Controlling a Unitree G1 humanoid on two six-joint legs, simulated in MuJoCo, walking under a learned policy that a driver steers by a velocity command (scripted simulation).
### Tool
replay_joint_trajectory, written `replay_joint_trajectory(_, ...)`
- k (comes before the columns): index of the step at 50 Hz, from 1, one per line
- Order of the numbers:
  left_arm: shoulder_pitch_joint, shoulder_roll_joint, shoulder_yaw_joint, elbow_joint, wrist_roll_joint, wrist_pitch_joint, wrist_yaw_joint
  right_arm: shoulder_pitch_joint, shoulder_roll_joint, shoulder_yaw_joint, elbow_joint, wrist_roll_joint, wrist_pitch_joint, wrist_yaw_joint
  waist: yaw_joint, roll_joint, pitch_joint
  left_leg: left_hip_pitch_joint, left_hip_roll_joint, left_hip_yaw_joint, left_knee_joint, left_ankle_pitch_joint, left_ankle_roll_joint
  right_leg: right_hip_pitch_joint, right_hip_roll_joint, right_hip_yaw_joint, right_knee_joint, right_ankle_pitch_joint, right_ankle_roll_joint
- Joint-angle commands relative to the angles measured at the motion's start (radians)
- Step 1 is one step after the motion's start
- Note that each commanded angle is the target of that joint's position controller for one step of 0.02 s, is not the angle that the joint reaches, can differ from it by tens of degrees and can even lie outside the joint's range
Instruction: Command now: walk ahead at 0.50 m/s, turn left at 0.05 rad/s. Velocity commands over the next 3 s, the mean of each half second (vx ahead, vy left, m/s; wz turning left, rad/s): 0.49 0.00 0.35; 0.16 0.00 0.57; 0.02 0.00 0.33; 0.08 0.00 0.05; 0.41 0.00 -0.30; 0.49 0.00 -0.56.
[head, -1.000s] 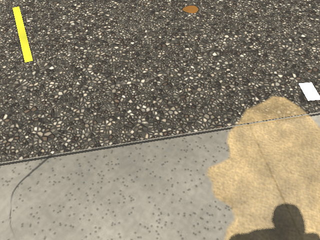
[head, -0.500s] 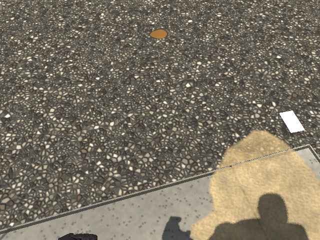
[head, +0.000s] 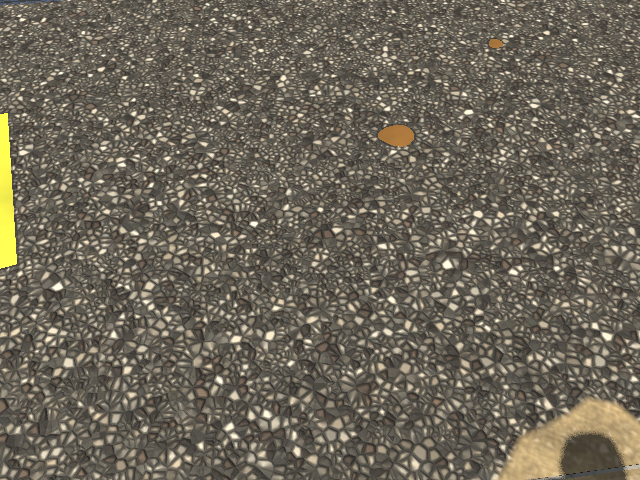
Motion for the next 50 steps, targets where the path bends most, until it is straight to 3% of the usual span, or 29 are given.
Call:
replay_joint_trajectory(1,0.051,0.153,0.029,-0.007,0.009,-0.002,0.014,-0.071,-0.074,-0.016,-0.076,0.002,-0.023,-0.004,-0.038,-0.098,0.067,-0.021,-0.027,0.018,-0.065,-0.077,0.039,0.038,-0.323,0.108,0.045,0.654,-0.114)
replay_joint_trajectory(3,0.019,0.168,0.034,-0.006,0.011,0.0,0.018,0.059,-0.09,-0.03,-0.035,0.001,-0.032,-0.014,-0.096,-0.106,-0.006,0.174,-0.092,0.051,-0.105,-0.14,0.082,0.034,-0.313,0.055,0.21,0.907,-0.086)
replay_joint_trajectory(4,0.004,0.17,0.035,-0.007,0.007,0.005,0.018,0.211,-0.103,-0.043,0.019,-0.003,-0.039,-0.02,-0.158,-0.082,-0.08,0.349,-0.128,0.068,-0.164,-0.109,0.108,-0.002,-0.284,0.015,0.387,0.937,-0.066)
replay_joint_trajectory(5,-0.006,0.161,0.03,-0.025,0.002,0.004,0.018,0.38,-0.154,-0.064,0.068,-0.021,-0.046,-0.029,-0.219,-0.052,-0.172,0.6,-0.031,-0.055,-0.162,-0.13,0.157,-0.183,-0.255,-0.013,0.619,0.736,-0.043)
replay_joint_trajectory(6,0.066,0.088,0.016,-0.059,-0.035,0.001,0.004,0.506,-0.262,-0.095,0.08,-0.035,-0.043,-0.034,-0.212,0.157,-0.303,0.889,0.258,-0.538,-0.225,-0.217,0.303,-0.539,-0.096,-0.076,1.035,0.22,0.011)
replay_joint_trajectory(7,0.032,0.139,0.035,-0.063,-0.01,-0.003,-0.002,0.446,-0.246,-0.093,0.084,0.003,-0.025,-0.02,-0.178,0.124,-0.307,0.886,0.302,-0.793,-0.366,-0.214,0.335,-0.701,-0.032,0.062,1.178,-0.208,0.007)
replay_joint_trajectory(8,-0.074,0.147,0.04,-0.104,0.0,-0.006,-0.006,0.327,-0.219,-0.085,0.064,0.019,-0.022,-0.016,-0.132,0.065,-0.146,0.755,0.266,-0.642,-0.379,-0.265,0.306,-0.786,-0.104,0.107,1.18,-0.12,-0.003)
replay_joint_trajectory(9,-0.14,0.146,0.039,-0.124,0.002,-0.016,-0.01,0.265,-0.162,-0.072,0.051,0.018,-0.024,-0.013,-0.113,-0.001,-0.064,0.618,0.23,-0.542,-0.413,-0.195,0.276,-0.768,-0.14,0.107,1.118,-0.039,0.001)
replay_joint_trajectory(11,-0.154,0.123,0.039,-0.14,0.018,0.001,-0.011,0.233,-0.106,-0.055,0.057,0.02,-0.035,-0.021,-0.046,-0.016,-0.007,0.444,0.138,-0.407,-0.451,-0.05,0.214,-0.663,-0.182,0.11,0.989,0.003,0.026)
replay_joint_trajectory(13,-0.154,0.107,0.038,-0.153,0.027,0.029,-0.015,0.267,-0.119,-0.056,0.064,0.02,-0.048,-0.026,-0.03,-0.002,-0.023,0.397,0.102,-0.355,-0.457,0.042,0.212,-0.618,-0.179,0.096,0.933,0.005,0.055)
replay_joint_trajectory(15,-0.211,0.109,0.038,-0.183,0.025,0.045,-0.017,0.306,-0.152,-0.064,0.067,0.021,-0.05,-0.03,-0.033,0.005,-0.012,0.372,0.079,-0.33,-0.477,0.035,0.216,-0.646,-0.18,0.082,0.863,0.051,0.081)
replay_joint_trajectory(18,-0.37,0.126,0.04,-0.247,0.019,0.053,-0.017,0.378,-0.154,-0.064,0.069,0.02,-0.044,-0.029,-0.079,0.015,0.026,0.396,0.066,-0.348,-0.502,0.012,0.199,-0.736,-0.185,0.076,0.723,0.164,0.114)
replay_joint_trajectory(22,-0.504,0.129,0.035,-0.304,0.013,0.054,-0.022,0.463,-0.158,-0.066,0.068,0.017,-0.038,-0.03,-0.132,0.027,0.013,0.503,0.06,-0.369,-0.464,0.086,0.173,-0.787,-0.163,0.085,0.598,0.264,0.123)
replay_joint_trajectory(25,-0.574,0.122,0.026,-0.343,0.006,0.047,-0.019,0.506,-0.162,-0.066,0.068,0.01,-0.027,-0.042,-0.15,0.037,0.012,0.564,0.044,-0.347,-0.349,0.41,0.151,-0.773,-0.113,0.07,0.527,0.243,0.116)
replay_joint_trajectory(27,-0.593,0.124,0.019,-0.363,-0.002,0.038,-0.013,0.519,-0.166,-0.069,0.061,0.002,-0.016,-0.049,-0.158,0.059,-0.007,0.588,0.032,-0.351,-0.272,0.528,0.129,-0.724,-0.076,0.066,0.477,0.223,0.103)
replay_joint_trajectory(29,-0.525,0.15,0.022,-0.355,-0.007,0.027,-0.005,0.476,-0.177,-0.074,0.038,-0.002,-0.009,-0.058,-0.121,0.08,-0.031,0.572,0.013,-0.374,-0.19,0.564,0.09,-0.591,-0.049,0.09,0.381,0.194,0.078)
replay_joint_trajectory(31,-0.344,0.194,0.036,-0.309,-0.005,0.007,0.01,0.396,-0.198,-0.083,0.007,0.011,-0.018,-0.053,-0.028,0.062,-0.096,0.506,-0.043,-0.375,-0.007,0.561,0.038,-0.324,-0.045,0.094,0.215,0.316,0.043)
replay_joint_trajectory(32,-0.208,0.251,0.049,-0.291,0.015,-0.009,0.022,0.376,-0.165,-0.075,-0.032,0.033,-0.03,-0.047,0.019,-0.001,-0.207,0.36,-0.083,-0.359,0.2,0.313,0.011,-0.062,-0.212,0.206,0.239,0.55,0.001)
replay_joint_trajectory(33,-0.164,0.32,0.057,-0.307,0.027,-0.003,0.022,0.499,-0.079,-0.064,-0.054,0.057,-0.026,-0.06,-0.041,-0.226,-0.357,0.148,-0.219,-0.21,0.494,-0.607,-0.004,0.197,-0.552,0.451,0.384,1.18,-0.08)
replay_joint_trajectory(34,-0.175,0.314,0.067,-0.319,-0.005,0.021,0.014,0.595,-0.167,-0.08,-0.045,0.054,-0.006,-0.075,-0.064,-0.273,-0.496,0.103,-0.203,-0.169,0.654,-0.663,-0.002,0.177,-0.628,0.63,0.347,1.148,-0.197)
replay_joint_trajectory(35,-0.262,0.213,0.046,-0.35,-0.011,0.033,0.014,0.546,-0.197,-0.089,-0.014,0.023,0.017,-0.073,-0.09,-0.124,-0.371,0.082,-0.146,-0.175,0.686,-0.551,-0.015,0.033,-0.546,0.536,0.291,0.939,-0.181)
replay_joint_trajectory(36,-0.323,0.145,0.024,-0.359,-0.012,0.038,0.018,0.46,-0.183,-0.089,-0.027,0.006,0.028,-0.06,-0.088,-0.081,-0.235,0.066,-0.123,-0.155,0.645,-0.491,-0.035,-0.093,-0.461,0.394,0.244,0.819,-0.143)
replay_joint_trajectory(37,-0.344,0.135,0.017,-0.358,-0.003,0.043,0.023,0.42,-0.162,-0.088,-0.04,0.001,0.04,-0.047,-0.098,-0.098,-0.174,0.065,-0.101,-0.148,0.62,-0.456,-0.055,-0.168,-0.409,0.313,0.206,0.755,-0.119)
replay_joint_trajectory(39,-0.335,0.163,0.024,-0.344,-0.002,0.047,0.03,0.41,-0.137,-0.084,-0.049,-0.008,0.07,-0.025,-0.111,-0.157,-0.127,0.113,-0.096,-0.119,0.604,-0.405,-0.076,-0.281,-0.357,0.203,0.161,0.727,-0.12)
replay_joint_trajectory(41,-0.321,0.18,0.03,-0.34,0.003,0.042,0.027,0.399,-0.136,-0.085,-0.066,-0.001,0.084,-0.019,-0.12,-0.148,-0.152,0.123,-0.102,-0.112,0.595,-0.387,-0.079,-0.298,-0.363,0.163,0.149,0.717,-0.141)
replay_joint_trajectory(47,-0.326,0.213,0.044,-0.348,0.011,0.069,0.026,0.243,-0.136,-0.065,-0.149,-0.005,0.117,0.008,-0.098,-0.18,-0.109,0.141,-0.042,-0.067,0.345,-0.314,-0.068,-0.373,-0.379,0.089,0.068,0.207,-0.14)
replay_joint_trajectory(50,-0.313,0.253,0.06,-0.348,0.014,0.084,0.02,0.198,-0.144,-0.056,-0.182,0.002,0.116,0.017,-0.077,-0.188,-0.109,0.238,-0.048,-0.024,0.198,-0.349,-0.049,-0.389,-0.396,0.059,0.083,0.113,-0.124)
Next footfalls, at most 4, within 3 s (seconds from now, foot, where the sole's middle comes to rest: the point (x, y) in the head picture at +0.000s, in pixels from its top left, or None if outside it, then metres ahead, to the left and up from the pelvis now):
0.10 left None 0.22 0.09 -0.78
0.64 right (361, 450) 0.53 -0.01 -0.78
1.10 left None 0.36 0.16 -0.78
1.54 right None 0.45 -0.02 -0.78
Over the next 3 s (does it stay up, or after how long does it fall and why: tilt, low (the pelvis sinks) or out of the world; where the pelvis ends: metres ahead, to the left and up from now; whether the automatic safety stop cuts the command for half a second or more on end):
stays up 0.79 0.31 0.00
